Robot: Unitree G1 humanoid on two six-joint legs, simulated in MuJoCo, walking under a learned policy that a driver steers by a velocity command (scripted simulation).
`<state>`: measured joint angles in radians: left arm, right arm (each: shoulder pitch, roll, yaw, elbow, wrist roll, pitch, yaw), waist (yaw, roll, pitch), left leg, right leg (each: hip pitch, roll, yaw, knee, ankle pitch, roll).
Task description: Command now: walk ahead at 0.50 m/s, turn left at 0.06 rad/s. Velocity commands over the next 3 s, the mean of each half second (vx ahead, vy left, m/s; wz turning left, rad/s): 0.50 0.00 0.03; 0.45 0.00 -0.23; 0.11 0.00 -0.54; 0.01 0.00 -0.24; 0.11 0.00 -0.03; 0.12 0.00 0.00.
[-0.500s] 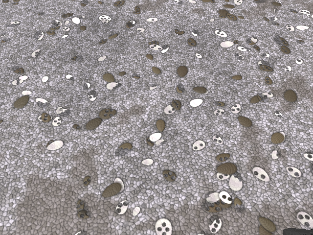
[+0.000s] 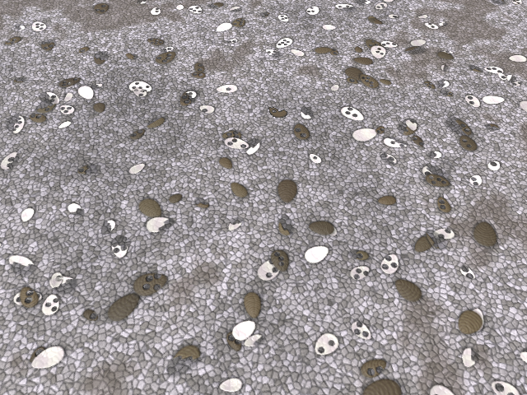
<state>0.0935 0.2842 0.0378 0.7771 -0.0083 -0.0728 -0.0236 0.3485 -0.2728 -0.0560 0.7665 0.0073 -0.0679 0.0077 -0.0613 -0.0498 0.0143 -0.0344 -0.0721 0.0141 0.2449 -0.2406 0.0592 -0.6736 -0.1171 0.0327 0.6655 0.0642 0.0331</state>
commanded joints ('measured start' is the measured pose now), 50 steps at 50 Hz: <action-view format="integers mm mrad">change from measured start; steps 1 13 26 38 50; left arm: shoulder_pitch -122 156 259 199 57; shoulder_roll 65 119 166 148 18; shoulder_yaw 9 35 45 36 32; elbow -91 -19 65 32 -48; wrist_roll -6 14 -8 -41 3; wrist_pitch -20 -21 -13 -22 41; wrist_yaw -16 -9 18 18 0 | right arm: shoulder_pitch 24 -97 -334 -14 -157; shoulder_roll -178 -145 -48 -143 -145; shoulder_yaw -48 -25 4 -37 -40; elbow -24 -65 -115 -37 20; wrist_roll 9 9 7 -9 -20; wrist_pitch -6 -26 -14 -20 -20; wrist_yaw -7 -13 9 3 -42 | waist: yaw -13 110 145 -31 44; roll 110 -7 -5 173 116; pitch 55 -64 37 -158 1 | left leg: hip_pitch -33 -676 -582 168 -118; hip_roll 285 173 162 424 288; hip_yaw -121 -99 -23 -446 155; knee -67 954 357 40 -35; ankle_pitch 229 -96 336 -93 631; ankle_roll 151 -19 -76 155 102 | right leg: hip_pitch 36 634 573 -83 127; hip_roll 29 -156 -76 47 34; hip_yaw -12 362 39 75 -41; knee -95 -421 -529 614 63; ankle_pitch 32 -294 -54 -500 2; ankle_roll -21 -265 -234 -72 -15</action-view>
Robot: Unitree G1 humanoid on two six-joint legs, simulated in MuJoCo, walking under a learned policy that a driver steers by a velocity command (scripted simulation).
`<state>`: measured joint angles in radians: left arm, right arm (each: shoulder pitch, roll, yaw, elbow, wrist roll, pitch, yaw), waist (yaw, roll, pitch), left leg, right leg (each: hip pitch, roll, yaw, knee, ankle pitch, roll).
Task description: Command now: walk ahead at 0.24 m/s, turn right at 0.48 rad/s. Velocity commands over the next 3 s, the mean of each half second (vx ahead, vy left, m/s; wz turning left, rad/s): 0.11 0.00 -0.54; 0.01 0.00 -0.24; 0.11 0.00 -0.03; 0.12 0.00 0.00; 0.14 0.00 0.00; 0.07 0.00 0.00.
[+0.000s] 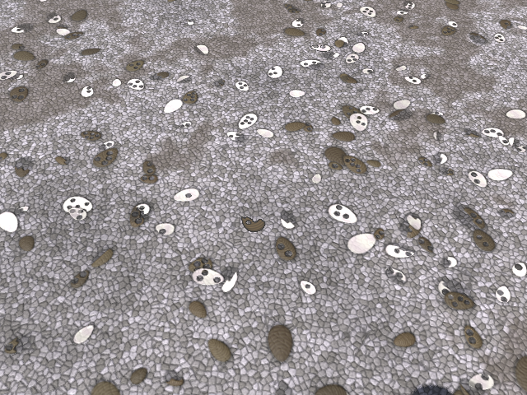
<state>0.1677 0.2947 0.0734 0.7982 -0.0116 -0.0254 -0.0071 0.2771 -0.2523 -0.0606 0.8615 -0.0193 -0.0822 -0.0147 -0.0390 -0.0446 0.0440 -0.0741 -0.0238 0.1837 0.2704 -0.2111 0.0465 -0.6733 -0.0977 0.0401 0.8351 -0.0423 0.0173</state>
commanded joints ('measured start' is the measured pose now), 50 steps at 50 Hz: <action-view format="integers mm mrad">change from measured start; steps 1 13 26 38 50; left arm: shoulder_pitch -33 21 -26 46 9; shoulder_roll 11 149 160 75 56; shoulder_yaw -2 46 55 31 4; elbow -83 -181 -229 -174 -127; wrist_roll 7 -5 11 8 33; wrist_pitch -4 4 57 70 54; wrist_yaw -25 -11 41 42 23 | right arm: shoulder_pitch -74 -122 -153 -174 -127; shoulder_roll -175 -150 -129 -122 -125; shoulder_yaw -39 -27 -24 -12 3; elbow -68 -116 -133 -150 -81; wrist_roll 11 24 21 15 -3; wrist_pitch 3 52 68 56 38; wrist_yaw -24 -10 -19 -9 17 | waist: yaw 15 58 53 64 22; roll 109 51 -114 173 -18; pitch -38 -223 -178 -82 -112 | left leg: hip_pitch -40 -598 -355 -118 -134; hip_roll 255 55 10 239 60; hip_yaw -13 -273 -277 -422 -224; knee -44 1016 476 76 185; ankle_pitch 610 -311 -114 322 49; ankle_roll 116 -86 -122 143 -77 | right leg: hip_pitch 128 630 391 157 511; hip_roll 19 -150 -30 182 19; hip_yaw -54 367 390 119 106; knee -140 -476 -506 235 -419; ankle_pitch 109 233 -176 -406 -59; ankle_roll -3 -318 -225 63 -74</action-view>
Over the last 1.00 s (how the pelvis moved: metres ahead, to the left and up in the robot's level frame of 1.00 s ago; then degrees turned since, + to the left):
0.55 0.01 0.00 -9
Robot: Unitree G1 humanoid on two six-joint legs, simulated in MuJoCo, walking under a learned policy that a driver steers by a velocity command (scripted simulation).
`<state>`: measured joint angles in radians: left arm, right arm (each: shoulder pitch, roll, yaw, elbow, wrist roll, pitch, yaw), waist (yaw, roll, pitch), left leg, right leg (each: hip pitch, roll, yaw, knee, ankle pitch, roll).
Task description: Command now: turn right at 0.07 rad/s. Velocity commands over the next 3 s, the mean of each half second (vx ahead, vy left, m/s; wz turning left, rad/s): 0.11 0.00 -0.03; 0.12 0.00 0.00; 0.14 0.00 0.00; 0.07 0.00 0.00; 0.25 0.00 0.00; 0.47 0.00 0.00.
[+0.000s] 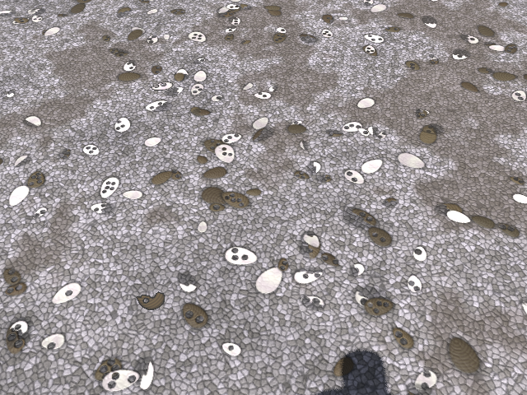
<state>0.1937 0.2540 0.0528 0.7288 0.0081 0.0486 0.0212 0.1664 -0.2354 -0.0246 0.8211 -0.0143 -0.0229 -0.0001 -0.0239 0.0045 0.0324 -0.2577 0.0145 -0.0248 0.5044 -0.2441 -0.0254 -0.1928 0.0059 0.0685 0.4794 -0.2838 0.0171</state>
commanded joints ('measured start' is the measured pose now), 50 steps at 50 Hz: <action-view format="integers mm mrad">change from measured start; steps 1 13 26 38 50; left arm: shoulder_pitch -18 33 -31 -115 -193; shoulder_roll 105 91 117 55 101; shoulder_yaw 25 11 24 10 13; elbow -52 39 -8 42 114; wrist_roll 15 3 -48 -24 -5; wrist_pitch -25 -55 -114 -79 -70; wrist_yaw -5 6 17 -7 -9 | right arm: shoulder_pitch -32 7 263 164 195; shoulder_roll -129 -116 -225 -179 -84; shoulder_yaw -31 -35 -68 -32 -10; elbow -37 70 162 165 205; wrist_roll -2 6 4 11 -7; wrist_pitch -14 14 -89 -24 45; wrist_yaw -3 -27 22 -23 -42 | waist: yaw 10 6 -58 -15 -59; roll -60 -35 198 117 -111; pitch -79 -31 44 -31 -64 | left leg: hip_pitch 54 78 336 169 102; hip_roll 24 7 385 181 20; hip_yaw -14 2 -655 -50 -10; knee -43 -44 -320 -209 -104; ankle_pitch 95 33 -115 719 -27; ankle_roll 3 -2 320 196 14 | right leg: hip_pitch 2 -51 -565 -173 -62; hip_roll -72 -44 16 -23 -160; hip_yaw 69 54 42 -89 117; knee -67 -91 596 140 -115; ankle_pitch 155 8 -312 166 199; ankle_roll -58 -45 -28 4 -137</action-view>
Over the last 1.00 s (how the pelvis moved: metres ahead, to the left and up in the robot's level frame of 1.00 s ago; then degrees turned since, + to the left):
0.16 0.01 -0.01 -23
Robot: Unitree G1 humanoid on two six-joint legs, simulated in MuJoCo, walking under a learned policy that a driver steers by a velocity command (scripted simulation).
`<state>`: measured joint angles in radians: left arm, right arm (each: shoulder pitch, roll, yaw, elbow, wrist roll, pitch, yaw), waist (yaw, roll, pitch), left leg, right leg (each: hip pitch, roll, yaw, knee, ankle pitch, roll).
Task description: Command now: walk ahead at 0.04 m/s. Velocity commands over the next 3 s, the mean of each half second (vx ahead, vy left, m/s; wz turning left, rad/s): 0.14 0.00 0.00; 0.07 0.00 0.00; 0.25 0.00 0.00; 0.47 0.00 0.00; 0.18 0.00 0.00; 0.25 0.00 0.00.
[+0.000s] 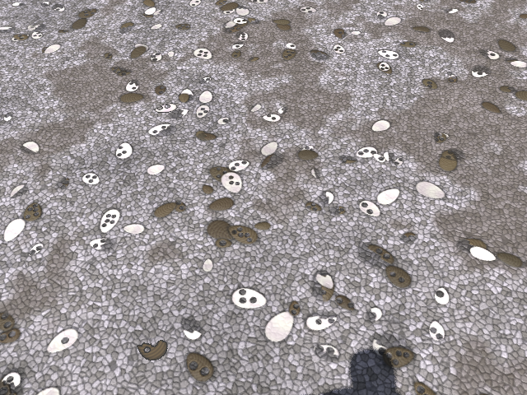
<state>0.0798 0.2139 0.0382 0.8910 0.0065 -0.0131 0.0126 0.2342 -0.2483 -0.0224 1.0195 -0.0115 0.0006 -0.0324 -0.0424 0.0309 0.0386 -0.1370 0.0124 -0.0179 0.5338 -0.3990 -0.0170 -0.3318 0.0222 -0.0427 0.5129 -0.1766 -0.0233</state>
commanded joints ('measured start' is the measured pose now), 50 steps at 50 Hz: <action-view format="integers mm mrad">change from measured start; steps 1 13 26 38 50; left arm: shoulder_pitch -82 -42 129 195 181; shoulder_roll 139 117 105 113 114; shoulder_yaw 28 33 14 -1 -8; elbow -48 59 126 188 218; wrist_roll -8 -25 -16 8 -2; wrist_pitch -7 -9 -83 -37 10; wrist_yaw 0 5 -27 -6 24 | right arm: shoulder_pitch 124 93 8 -74 -141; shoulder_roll -95 -132 -100 -167 -86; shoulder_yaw -13 -30 -50 -62 -53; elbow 10 21 -51 -74 -22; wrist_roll -9 28 41 2 16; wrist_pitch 24 -13 -63 3 -20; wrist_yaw -7 0 6 -14 10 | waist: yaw -21 6 51 72 57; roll -97 67 -77 46 -9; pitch -48 55 -17 -61 -91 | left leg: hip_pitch -35 -85 -411 118 37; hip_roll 32 109 51 125 63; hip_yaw -12 -148 -60 -80 -49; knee -149 -229 632 -74 -29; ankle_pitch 129 -225 -57 674 639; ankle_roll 21 150 27 84 107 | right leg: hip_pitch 57 7 296 37 150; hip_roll -129 15 -285 -62 -56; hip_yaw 165 21 217 58 30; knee -141 83 -204 -126 -98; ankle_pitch -13 -294 630 0 89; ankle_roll -58 -48 -191 -38 13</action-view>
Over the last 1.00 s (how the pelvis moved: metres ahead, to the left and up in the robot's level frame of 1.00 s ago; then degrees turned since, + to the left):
0.15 0.01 -0.01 2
